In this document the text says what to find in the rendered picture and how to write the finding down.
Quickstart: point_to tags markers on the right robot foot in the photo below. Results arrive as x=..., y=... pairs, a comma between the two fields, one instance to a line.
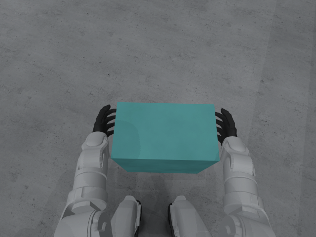
x=170, y=222

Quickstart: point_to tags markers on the robot right upper arm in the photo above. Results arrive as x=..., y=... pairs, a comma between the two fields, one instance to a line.
x=234, y=225

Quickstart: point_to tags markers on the carton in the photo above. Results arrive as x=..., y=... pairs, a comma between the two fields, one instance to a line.
x=165, y=137

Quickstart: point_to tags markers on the left robot thigh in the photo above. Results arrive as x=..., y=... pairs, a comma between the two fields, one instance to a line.
x=126, y=218

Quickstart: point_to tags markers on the right robot hand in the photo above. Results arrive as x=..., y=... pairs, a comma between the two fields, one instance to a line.
x=228, y=125

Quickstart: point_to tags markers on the left robot hand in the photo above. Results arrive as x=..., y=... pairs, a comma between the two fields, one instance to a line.
x=102, y=120

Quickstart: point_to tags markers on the robot left upper arm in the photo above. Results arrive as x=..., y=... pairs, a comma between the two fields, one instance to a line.
x=94, y=223

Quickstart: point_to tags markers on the right robot forearm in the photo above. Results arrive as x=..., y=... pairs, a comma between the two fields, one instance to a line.
x=241, y=192

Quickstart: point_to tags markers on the left robot forearm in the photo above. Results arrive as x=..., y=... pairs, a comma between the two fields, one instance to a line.
x=89, y=189

